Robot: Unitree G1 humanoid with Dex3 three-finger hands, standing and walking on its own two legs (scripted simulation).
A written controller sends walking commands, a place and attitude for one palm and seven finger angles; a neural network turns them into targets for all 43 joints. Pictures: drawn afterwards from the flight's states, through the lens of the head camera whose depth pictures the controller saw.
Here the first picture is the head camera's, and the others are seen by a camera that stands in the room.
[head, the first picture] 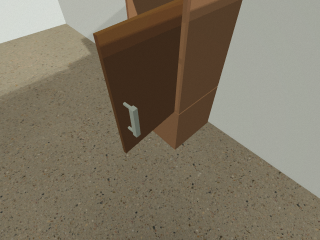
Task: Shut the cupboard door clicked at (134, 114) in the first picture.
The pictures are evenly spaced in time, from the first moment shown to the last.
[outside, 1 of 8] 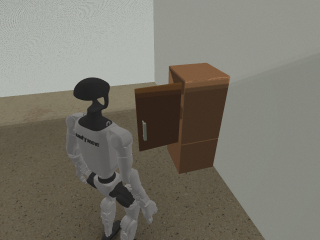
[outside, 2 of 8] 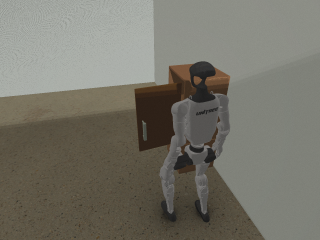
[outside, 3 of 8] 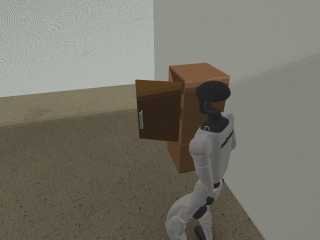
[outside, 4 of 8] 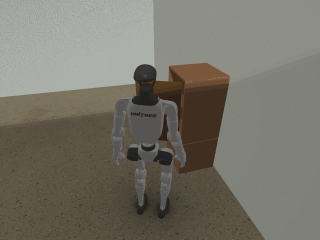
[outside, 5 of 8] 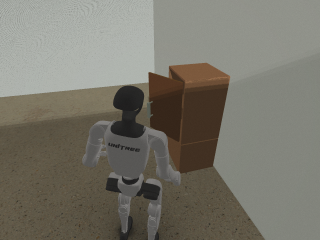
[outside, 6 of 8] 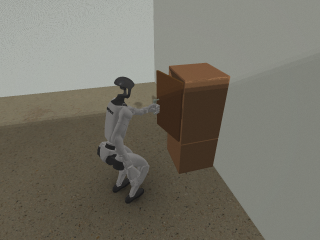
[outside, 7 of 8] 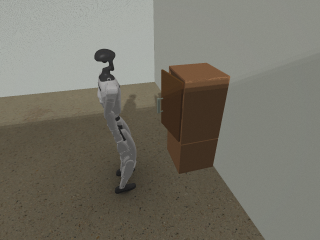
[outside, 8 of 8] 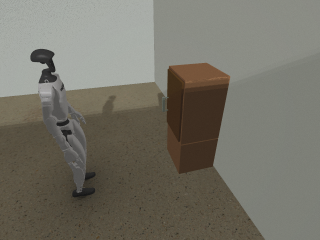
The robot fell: no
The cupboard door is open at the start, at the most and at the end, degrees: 95 95 0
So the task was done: yes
